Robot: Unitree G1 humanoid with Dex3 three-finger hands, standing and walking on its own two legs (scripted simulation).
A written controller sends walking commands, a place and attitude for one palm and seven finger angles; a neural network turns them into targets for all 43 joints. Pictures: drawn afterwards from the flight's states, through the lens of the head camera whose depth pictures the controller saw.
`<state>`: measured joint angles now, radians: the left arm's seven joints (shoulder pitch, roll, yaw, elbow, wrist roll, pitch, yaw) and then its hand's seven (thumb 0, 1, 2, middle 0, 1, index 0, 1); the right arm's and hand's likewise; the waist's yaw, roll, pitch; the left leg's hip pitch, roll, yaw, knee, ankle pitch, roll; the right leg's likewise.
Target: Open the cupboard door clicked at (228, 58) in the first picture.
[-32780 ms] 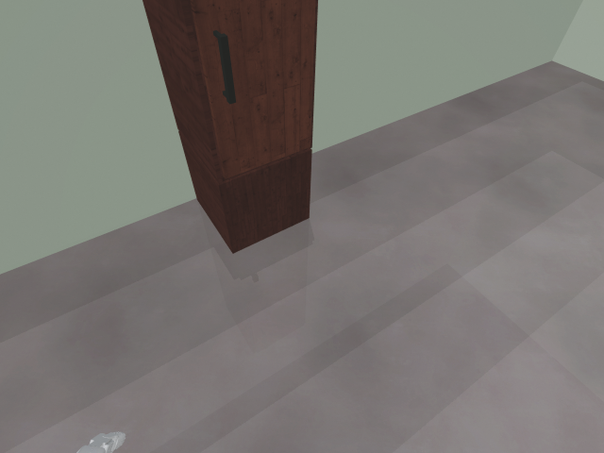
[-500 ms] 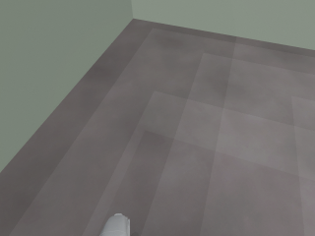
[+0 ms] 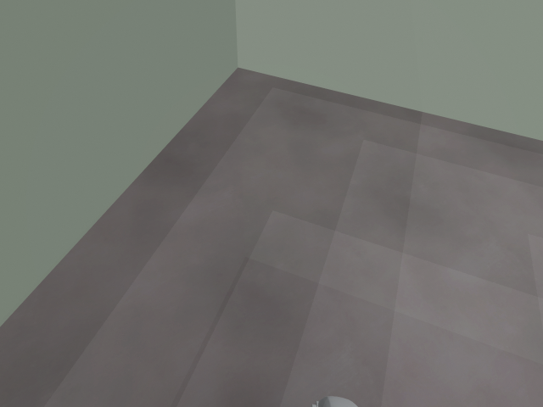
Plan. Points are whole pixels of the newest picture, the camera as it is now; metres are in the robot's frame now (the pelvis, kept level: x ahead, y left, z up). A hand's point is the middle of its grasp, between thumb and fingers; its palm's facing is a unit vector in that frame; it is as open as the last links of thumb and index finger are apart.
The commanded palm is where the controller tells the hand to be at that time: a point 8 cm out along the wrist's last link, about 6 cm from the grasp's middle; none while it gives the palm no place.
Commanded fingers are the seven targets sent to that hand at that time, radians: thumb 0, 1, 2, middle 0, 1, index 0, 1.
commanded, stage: walk to a spot facing it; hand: left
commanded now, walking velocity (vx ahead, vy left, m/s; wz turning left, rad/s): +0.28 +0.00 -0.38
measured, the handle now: out of the picture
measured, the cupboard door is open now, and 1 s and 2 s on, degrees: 53 53 53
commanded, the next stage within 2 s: turn to face it in 0.06 s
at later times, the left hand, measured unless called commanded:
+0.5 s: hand (230, 300) +0.33 +0.11 -0.16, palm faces +0.05 -0.99 -0.14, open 7.3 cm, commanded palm none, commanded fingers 0.00 0.90 0.90 -0.20 -0.30 -0.20 -0.30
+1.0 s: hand (173, 320) +0.28 +0.21 -0.15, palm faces +0.37 -0.88 -0.28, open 7.4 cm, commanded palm none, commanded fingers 0.00 0.90 0.90 -0.20 -0.30 -0.20 -0.30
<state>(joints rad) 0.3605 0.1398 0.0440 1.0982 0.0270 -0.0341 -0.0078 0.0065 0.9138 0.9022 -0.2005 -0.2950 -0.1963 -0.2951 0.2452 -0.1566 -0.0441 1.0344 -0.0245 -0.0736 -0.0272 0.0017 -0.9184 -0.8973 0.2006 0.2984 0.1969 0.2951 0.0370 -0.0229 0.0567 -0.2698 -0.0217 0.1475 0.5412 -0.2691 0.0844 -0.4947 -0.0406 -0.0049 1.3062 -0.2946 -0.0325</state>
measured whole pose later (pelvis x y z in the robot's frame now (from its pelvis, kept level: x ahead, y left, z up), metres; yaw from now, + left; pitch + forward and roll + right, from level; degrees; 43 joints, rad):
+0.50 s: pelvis +0.21 -0.05 +0.00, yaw +4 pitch +0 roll +0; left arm 0.08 0.14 0.03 0.96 0.01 -0.05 0.03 -0.01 0.92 0.90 -0.20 -0.30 -0.20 -0.30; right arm 0.34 -0.11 -0.03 1.09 0.00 0.02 -0.02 0.01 -0.91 -0.90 0.20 0.30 0.20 0.30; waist -0.06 -0.03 0.10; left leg -0.47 0.08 0.06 1.12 -0.50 -0.04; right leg -0.30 -0.08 -0.21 0.54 -0.24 -0.03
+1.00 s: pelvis +0.27 -0.03 +0.01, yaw +21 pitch +3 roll -2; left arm 0.15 0.27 0.08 0.91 0.01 0.04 0.01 0.00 0.92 0.90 -0.20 -0.29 -0.19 -0.29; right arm 0.19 -0.22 -0.06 0.91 -0.03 0.02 0.00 0.01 -0.90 -0.90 0.20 0.30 0.20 0.30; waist 0.00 0.02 0.07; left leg -0.37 0.00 -0.04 0.50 -0.19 0.02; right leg -0.46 -0.05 0.00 0.92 -0.41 0.09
